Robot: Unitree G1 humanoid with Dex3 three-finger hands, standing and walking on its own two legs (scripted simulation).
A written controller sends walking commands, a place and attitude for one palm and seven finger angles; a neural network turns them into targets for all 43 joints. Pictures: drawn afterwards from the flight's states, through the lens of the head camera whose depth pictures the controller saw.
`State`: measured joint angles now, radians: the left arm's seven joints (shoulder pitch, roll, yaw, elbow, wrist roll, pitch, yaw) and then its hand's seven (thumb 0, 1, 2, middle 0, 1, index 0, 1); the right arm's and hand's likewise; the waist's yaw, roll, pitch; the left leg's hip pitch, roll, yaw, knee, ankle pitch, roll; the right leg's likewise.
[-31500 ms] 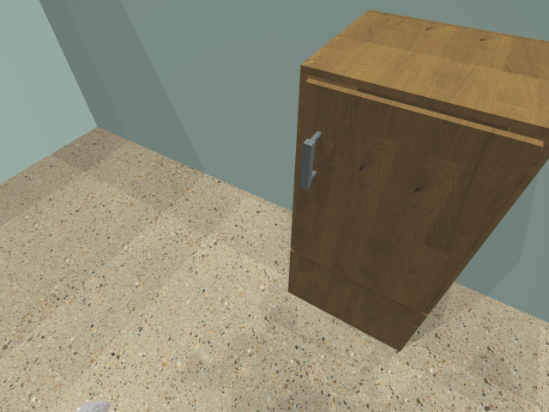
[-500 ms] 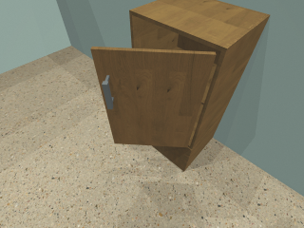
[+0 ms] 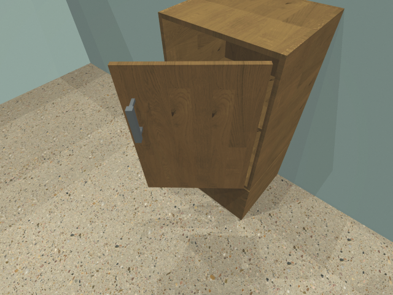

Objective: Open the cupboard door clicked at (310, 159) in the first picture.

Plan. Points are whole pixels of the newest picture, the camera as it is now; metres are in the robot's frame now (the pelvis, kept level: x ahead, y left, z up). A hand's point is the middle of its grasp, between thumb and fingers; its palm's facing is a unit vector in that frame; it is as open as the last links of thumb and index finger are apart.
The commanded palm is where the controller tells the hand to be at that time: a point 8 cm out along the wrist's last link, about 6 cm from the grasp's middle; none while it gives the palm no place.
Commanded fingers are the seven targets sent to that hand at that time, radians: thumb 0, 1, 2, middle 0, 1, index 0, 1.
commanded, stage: look again from close up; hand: left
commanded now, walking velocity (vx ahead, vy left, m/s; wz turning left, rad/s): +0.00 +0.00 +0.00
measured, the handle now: (135, 121) +0.58 +0.21 -0.01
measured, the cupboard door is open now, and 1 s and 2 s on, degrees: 39 39 39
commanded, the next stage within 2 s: raise the hand with hooked fingers in 0.14 s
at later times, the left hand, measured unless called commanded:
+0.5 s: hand (116, 257) +0.19 +0.17 -0.01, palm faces +0.13 -0.99 -0.05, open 7.7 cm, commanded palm +0.12 +0.23 -0.06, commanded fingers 0.00 0.57 0.76 -0.22 -0.51 -0.22 -0.51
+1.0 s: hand (97, 267) +0.19 +0.22 -0.04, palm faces +0.00 -1.00 -0.04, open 10.6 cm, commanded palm +0.15 +0.27 -0.03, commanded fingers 0.00 -0.01 0.51 -0.27 -0.88 -0.27 -0.88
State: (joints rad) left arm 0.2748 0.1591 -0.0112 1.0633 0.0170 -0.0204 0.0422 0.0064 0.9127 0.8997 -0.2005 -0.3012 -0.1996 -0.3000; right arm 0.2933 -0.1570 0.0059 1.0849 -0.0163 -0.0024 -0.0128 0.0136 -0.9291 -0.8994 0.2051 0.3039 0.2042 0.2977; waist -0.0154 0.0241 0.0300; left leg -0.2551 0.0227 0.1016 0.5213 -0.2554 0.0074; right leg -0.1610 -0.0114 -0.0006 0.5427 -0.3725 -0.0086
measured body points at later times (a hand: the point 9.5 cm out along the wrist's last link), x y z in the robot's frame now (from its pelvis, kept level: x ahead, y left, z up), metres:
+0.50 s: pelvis -0.02 -0.02 -0.04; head +0.00 -0.03 +0.41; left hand +0.18 +0.22 +0.00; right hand +0.16 -0.28 -0.12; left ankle +0.02 +0.12 -0.73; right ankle -0.05 -0.11 -0.73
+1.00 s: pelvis -0.05 -0.02 -0.08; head +0.01 -0.02 +0.36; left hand +0.18 +0.27 -0.04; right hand +0.10 -0.25 -0.18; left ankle +0.01 +0.12 -0.73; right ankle -0.05 -0.11 -0.73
